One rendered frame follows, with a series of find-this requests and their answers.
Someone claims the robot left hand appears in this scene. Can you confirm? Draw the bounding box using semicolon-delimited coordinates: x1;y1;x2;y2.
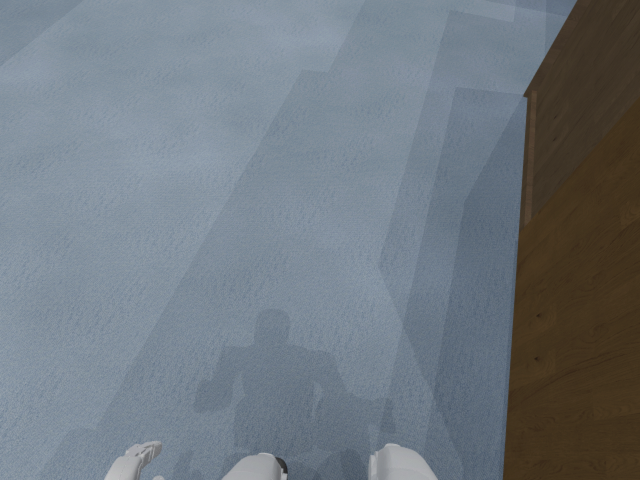
104;441;164;480

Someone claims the wardrobe door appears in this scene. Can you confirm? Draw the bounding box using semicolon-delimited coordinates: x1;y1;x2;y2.
503;97;640;480
531;0;640;219

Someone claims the right robot thigh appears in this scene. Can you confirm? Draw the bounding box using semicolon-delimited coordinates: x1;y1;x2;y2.
368;446;438;480

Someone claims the robot left shin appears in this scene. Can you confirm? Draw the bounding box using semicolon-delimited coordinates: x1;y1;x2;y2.
258;453;281;467

